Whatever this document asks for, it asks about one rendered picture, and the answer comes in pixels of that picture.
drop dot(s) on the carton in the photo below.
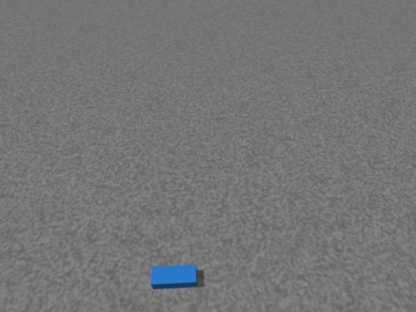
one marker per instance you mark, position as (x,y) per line
(168,277)

